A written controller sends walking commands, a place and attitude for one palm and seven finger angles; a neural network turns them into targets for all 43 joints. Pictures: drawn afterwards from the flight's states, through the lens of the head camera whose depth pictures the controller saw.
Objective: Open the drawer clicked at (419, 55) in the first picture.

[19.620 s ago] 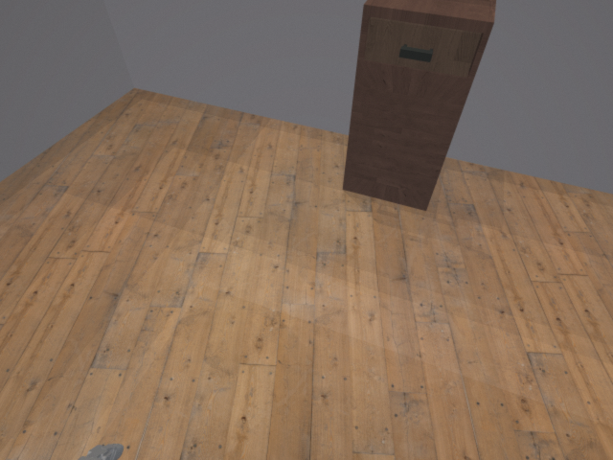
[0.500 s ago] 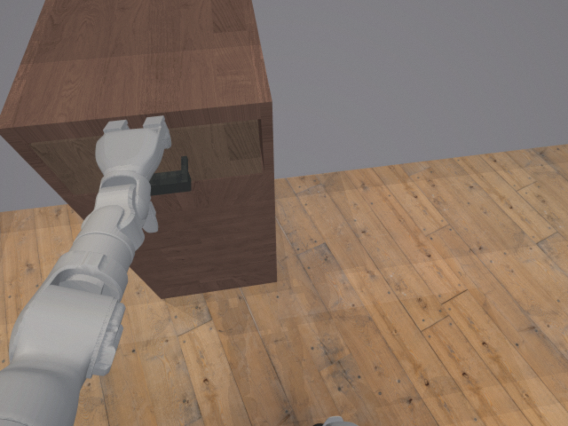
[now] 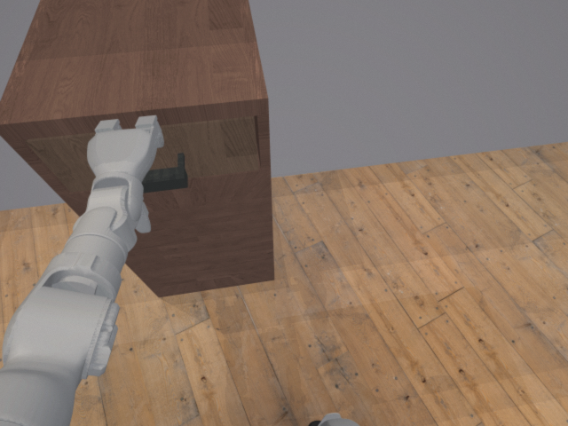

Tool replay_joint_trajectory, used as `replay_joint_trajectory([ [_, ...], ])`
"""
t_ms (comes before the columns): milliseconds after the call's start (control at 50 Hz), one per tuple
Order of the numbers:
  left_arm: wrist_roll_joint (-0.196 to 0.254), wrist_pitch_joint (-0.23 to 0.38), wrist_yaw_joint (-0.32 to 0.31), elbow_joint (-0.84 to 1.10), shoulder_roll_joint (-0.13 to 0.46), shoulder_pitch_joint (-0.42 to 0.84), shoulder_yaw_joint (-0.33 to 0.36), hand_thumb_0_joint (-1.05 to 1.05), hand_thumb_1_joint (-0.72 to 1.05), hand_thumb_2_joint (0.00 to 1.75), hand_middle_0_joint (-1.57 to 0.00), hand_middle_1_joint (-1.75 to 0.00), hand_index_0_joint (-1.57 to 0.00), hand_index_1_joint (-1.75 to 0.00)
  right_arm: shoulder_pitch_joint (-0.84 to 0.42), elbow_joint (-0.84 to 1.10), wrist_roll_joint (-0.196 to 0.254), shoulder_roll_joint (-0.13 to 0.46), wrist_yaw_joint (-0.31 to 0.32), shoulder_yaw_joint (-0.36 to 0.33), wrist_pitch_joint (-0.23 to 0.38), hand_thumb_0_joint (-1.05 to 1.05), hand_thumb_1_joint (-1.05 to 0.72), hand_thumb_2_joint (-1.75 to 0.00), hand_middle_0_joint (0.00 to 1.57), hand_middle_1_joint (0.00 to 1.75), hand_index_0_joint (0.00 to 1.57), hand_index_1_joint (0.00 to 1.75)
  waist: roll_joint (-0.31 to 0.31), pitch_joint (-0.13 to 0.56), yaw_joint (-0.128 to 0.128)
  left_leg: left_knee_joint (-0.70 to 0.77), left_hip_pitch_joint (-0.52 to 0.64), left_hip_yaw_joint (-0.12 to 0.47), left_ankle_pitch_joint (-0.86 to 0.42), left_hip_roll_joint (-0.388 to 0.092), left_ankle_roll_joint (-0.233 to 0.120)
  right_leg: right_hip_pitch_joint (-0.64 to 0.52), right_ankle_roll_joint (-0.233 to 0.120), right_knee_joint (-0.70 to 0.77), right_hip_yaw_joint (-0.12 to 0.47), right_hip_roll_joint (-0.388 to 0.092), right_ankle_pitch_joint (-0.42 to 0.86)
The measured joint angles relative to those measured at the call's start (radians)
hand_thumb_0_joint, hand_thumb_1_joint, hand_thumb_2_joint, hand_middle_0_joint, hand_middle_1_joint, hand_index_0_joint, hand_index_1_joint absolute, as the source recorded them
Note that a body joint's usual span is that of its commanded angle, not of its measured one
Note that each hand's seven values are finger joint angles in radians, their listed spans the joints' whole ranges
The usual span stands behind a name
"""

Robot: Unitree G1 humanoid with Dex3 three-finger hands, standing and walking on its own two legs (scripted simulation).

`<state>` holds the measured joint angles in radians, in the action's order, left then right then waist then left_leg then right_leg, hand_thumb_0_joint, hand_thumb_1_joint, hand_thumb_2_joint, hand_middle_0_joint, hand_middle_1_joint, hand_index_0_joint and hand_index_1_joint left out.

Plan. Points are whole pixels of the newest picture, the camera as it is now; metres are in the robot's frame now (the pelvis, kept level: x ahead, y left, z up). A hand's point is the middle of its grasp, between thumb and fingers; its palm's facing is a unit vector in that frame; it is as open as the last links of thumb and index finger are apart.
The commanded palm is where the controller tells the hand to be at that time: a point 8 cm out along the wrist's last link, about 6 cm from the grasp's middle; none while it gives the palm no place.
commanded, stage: re-aim the fingers above the handle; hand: left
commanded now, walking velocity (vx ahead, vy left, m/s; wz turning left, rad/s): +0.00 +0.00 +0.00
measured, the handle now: (155, 170) +0.54 +0.20 -0.03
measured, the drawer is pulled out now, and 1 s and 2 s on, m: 0.00 0.00 0.00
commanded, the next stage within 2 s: lower the fingers behind the handle in 1.60 s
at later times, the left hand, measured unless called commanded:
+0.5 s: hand (146, 172) +0.49 +0.20 +0.03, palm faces -0.05 -0.01 -1.00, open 13.8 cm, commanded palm +0.48 +0.20 +0.09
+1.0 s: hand (125, 179) +0.48 +0.22 +0.03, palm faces -0.07 +0.00 -1.00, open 13.8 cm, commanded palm +0.47 +0.21 +0.09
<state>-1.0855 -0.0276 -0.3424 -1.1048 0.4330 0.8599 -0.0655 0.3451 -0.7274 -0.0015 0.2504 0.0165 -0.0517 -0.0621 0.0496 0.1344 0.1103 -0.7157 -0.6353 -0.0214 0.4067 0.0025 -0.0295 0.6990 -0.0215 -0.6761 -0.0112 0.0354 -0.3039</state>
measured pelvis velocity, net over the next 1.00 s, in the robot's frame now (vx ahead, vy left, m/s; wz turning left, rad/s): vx -0.01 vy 0.00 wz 0.00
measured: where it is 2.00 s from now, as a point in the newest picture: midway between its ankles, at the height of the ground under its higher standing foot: outside the picture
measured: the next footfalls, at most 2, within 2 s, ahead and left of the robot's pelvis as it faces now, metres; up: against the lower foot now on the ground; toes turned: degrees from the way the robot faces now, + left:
none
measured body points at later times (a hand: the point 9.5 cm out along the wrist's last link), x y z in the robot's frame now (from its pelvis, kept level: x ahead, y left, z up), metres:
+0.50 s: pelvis -0.01 +0.00 +0.00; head +0.10 -0.01 +0.43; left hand +0.49 +0.19 +0.08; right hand -0.01 -0.27 -0.13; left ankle -0.05 +0.10 -0.71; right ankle +0.00 -0.11 -0.71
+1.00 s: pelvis -0.01 +0.00 +0.00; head +0.09 -0.01 +0.44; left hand +0.48 +0.22 +0.08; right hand +0.01 -0.28 -0.13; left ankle -0.05 +0.10 -0.71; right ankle +0.00 -0.11 -0.71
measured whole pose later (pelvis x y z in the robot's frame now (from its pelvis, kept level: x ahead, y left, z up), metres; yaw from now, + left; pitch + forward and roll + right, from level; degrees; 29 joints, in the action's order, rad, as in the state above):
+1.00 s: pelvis -0.01 +0.00 +0.00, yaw +0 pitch +19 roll -1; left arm -1.08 -0.02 -0.32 -1.11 0.48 0.86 -0.06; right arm 0.36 -0.72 0.00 0.26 0.03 -0.05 -0.05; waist 0.05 0.13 0.11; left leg -0.73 -0.66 -0.02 0.40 0.00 -0.03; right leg 0.72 -0.02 -0.68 -0.01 0.04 -0.30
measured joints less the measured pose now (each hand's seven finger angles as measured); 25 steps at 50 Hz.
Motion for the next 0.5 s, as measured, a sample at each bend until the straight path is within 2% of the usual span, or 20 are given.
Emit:
replay_joint_trajectory([
  [240, -0.007, -0.021, -0.019, -0.054, 0.000, 0.061, -0.001, 0.00, -0.49, 0.30, -0.32, -1.20, -0.32, -1.20, 0.009, -0.004, -0.002, 0.003, -0.002, 0.004, 0.017, 0.00, -0.91, -0.90, 0.20, 0.30, 0.21, 0.30, 0.000, -0.001, 0.019, -0.023, -0.043, -0.006, -0.001, 0.003, -0.004, 0.044, 0.004, -0.022, 0.005, -0.003, 0.003],
  [500, -0.002, -0.023, -0.014, -0.052, -0.005, 0.057, -0.003, 0.00, -0.49, 0.30, -0.32, -1.21, -0.33, -1.21, 0.025, -0.010, -0.003, 0.000, -0.003, 0.006, 0.017, 0.00, -0.91, -0.90, 0.20, 0.30, 0.21, 0.30, 0.004, 0.003, 0.021, -0.023, -0.044, -0.007, 0.000, 0.002, -0.004, 0.045, 0.004, -0.019, 0.006, -0.001, 0.004],
])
